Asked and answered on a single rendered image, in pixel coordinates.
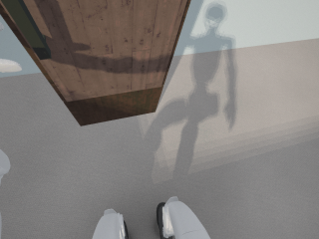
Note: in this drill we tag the robot left thigh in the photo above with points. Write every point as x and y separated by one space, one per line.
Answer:
110 226

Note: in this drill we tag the handle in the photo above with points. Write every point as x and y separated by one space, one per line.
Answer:
24 20

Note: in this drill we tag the cupboard door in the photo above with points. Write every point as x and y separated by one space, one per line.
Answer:
106 47

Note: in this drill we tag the left robot hand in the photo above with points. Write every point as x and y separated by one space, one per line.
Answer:
8 66

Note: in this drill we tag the robot thigh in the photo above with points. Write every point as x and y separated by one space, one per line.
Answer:
110 226
183 222

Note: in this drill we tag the left robot upper arm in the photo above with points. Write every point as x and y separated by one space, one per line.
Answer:
4 168

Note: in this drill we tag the robot right thigh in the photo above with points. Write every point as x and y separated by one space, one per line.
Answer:
183 222

